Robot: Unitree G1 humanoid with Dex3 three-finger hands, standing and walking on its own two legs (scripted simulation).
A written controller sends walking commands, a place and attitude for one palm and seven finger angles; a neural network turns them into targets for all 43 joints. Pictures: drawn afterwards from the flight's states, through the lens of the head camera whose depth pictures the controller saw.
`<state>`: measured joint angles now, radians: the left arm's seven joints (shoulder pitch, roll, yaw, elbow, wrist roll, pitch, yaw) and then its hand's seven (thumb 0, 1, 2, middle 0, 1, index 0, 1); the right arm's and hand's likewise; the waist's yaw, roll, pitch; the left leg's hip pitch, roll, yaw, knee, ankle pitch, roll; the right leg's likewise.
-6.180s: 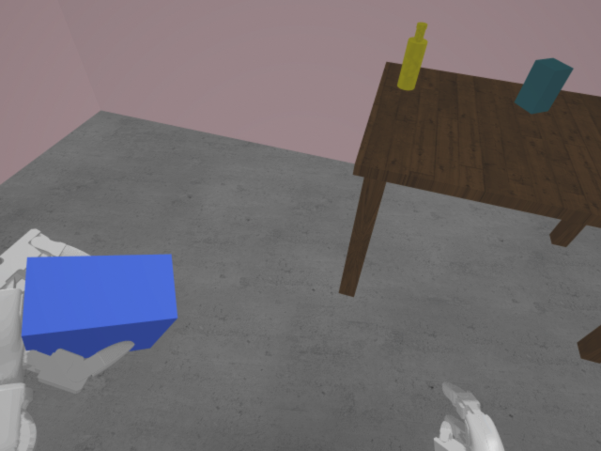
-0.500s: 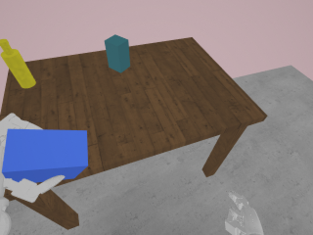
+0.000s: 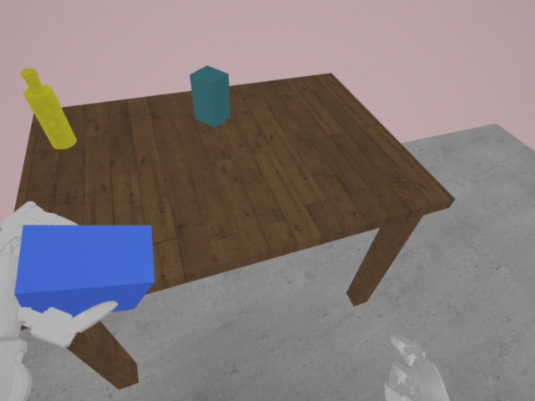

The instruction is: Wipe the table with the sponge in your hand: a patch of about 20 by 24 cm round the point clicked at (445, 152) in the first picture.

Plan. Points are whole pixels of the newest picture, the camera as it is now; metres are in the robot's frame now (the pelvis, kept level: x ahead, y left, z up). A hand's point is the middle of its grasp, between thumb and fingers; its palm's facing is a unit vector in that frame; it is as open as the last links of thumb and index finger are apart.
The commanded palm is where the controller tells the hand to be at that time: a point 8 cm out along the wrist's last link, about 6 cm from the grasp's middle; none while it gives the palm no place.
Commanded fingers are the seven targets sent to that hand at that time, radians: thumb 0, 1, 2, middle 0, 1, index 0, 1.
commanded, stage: shuffle to correct the standing spot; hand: left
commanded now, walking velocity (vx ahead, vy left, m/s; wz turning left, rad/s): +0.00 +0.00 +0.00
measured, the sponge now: (106, 273) +0.22 +0.22 +0.13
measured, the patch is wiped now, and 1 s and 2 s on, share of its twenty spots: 0.00 0.00 0.00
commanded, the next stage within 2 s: come to a stop and stand still in 0.70 s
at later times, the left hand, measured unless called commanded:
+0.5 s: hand (64, 245) +0.25 +0.28 +0.14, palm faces +0.41 -0.84 -0.36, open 10.7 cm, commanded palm +0.19 +0.31 +0.17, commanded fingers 0.00 0.10 1.30 -1.20 -1.60 -1.20 -1.60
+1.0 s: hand (62, 193) +0.32 +0.31 +0.15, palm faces +0.43 -0.81 -0.39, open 10.7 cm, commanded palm +0.24 +0.34 +0.17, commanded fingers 0.00 0.10 1.30 -1.20 -1.60 -1.20 -1.60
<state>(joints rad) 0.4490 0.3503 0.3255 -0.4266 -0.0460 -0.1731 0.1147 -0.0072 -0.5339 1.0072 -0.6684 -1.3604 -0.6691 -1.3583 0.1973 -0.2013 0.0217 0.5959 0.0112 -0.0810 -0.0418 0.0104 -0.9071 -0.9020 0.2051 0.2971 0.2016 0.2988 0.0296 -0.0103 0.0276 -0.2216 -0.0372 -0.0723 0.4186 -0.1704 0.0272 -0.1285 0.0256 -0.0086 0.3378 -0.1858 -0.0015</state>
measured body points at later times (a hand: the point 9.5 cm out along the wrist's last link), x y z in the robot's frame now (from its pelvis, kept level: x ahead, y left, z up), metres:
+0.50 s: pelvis +0.04 +0.02 -0.02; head +0.04 +0.04 +0.43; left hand +0.22 +0.32 +0.16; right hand +0.20 -0.21 -0.09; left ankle +0.03 +0.10 -0.74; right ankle +0.00 -0.11 -0.74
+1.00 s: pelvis +0.09 +0.06 -0.03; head +0.12 +0.07 +0.42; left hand +0.29 +0.35 +0.17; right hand +0.29 -0.14 -0.10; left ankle +0.15 +0.19 -0.75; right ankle +0.10 -0.04 -0.75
